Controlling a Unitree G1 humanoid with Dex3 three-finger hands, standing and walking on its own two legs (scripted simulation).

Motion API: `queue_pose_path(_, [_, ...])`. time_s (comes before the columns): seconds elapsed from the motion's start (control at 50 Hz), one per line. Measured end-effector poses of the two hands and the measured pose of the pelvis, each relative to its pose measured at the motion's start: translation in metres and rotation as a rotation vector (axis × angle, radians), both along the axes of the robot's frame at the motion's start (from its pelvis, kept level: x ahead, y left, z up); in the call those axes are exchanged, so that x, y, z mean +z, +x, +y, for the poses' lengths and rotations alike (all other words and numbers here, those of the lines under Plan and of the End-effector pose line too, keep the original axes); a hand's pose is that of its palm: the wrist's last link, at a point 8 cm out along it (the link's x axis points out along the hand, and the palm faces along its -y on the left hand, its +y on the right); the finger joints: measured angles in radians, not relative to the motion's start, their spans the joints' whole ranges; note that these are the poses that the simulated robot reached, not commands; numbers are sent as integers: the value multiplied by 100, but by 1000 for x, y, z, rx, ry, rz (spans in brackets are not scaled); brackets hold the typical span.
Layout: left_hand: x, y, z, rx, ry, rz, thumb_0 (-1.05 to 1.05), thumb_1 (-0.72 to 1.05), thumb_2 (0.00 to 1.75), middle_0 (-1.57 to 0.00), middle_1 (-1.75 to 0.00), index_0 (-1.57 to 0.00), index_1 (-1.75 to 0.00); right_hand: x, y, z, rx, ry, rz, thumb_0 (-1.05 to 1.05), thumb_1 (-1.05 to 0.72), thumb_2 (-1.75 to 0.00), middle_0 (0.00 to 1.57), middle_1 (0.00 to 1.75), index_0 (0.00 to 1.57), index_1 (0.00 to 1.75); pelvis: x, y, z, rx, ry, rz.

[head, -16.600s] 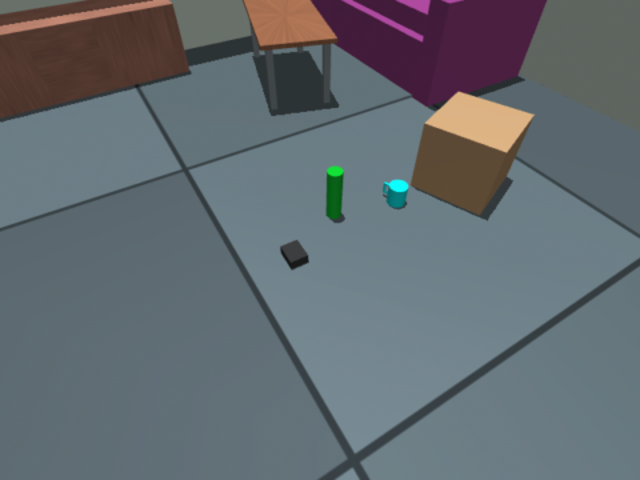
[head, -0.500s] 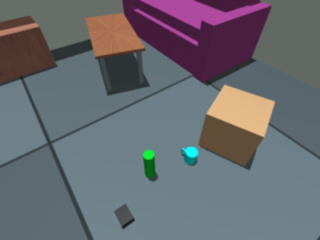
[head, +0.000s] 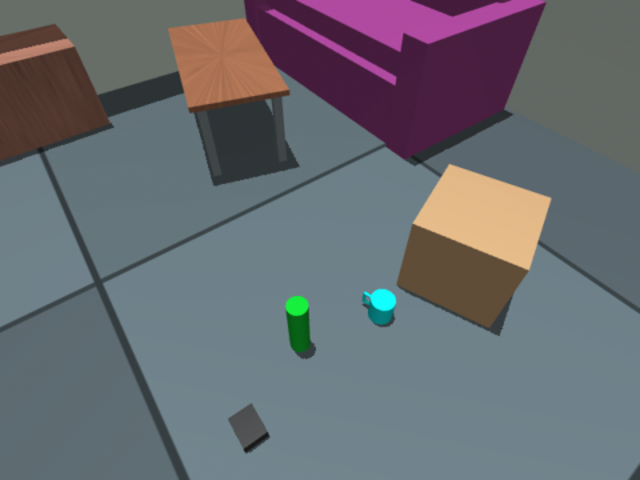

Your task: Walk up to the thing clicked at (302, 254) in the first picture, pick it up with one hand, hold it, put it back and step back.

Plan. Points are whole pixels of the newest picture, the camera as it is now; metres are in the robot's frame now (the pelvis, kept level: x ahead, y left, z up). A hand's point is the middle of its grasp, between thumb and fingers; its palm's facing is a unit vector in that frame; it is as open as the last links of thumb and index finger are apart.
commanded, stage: stand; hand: left
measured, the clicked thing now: (248, 427) +0.39 +0.23 -0.76
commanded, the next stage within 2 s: walk up in 0.44 s
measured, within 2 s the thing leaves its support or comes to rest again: neither
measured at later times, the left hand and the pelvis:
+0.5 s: hand out of the picture +0.08 +0.26 -0.16, palm faces -0.01 -0.94 -0.35, open 7.3 cm; pelvis -0.01 +0.00 +0.00, yaw +0 degrees
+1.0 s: hand out of the picture +0.01 +0.30 -0.18, palm faces -0.10 -0.92 -0.37, open 7.3 cm; pelvis -0.11 +0.04 -0.02, yaw -3 degrees
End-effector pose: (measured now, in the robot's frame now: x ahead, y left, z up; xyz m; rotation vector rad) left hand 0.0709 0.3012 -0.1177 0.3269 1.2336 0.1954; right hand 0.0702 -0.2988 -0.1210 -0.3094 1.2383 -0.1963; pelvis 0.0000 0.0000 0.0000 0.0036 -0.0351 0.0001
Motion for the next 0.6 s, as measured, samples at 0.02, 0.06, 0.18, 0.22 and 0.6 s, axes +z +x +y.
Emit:
queue_pose_path(0.02, [0,0,0,0,0,1,0,90,90,-21,-30,-21,-30,0,0,0,0,0,1,0,-90,-90,21,30,20,30,0,0,0,0,0,0])
queue_pose_path(0.06, [0,-1,-1,0,0,2,0,90,90,-21,-30,-21,-30,0,1,0,0,1,1,0,-90,-90,21,30,20,30,0,0,0,0,-1,0])
queue_pose_path(0.18, [0,-1,-2,-1,1,1,0,90,90,-21,-30,-21,-30,0,2,-1,0,0,-5,0,-90,-90,21,30,20,30,0,1,-1,-1,-1,-2])
queue_pose_path(0.22, [0,0,-2,-1,1,-2,0,90,90,-21,-30,-21,-30,0,2,-2,1,0,-6,0,-90,-90,21,30,20,30,0,1,-2,-1,-1,-2])
queue_pose_path(0.6, [-5,-3,12,8,29,-31,0,90,90,-21,-30,-21,-30,-6,-12,-9,-10,-37,8,0,-90,-90,21,30,20,30,-10,-30,6,1,0,1])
